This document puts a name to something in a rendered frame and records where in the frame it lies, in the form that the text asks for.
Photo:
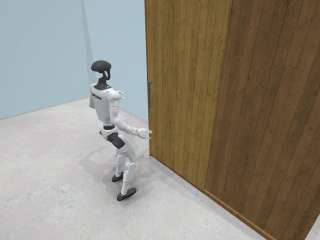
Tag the handle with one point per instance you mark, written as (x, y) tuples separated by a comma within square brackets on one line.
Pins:
[(149, 96)]

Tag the left robot foot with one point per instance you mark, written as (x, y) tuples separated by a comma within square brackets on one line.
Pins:
[(115, 178)]

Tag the left robot upper arm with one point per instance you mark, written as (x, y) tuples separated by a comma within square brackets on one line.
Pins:
[(91, 101)]

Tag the left robot shin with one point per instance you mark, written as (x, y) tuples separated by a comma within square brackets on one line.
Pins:
[(119, 162)]

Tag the robot left hand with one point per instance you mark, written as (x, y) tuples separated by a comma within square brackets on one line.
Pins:
[(120, 92)]

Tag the right robot upper arm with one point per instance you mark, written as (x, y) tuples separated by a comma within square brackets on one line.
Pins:
[(114, 99)]

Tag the robot right hand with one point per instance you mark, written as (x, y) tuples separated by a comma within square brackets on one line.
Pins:
[(143, 132)]

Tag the robot right forearm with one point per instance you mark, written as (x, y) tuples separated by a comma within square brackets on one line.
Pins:
[(122, 126)]

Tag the wardrobe door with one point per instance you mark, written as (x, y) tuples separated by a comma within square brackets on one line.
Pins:
[(186, 42), (264, 158)]

